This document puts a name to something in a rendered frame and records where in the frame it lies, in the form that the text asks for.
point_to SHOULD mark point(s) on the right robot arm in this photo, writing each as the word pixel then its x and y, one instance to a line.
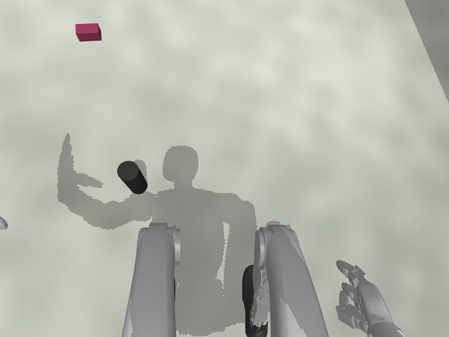
pixel 384 329

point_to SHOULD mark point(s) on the right robot hand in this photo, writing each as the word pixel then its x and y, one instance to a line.
pixel 370 305

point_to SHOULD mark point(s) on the right robot foot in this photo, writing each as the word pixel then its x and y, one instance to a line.
pixel 247 296

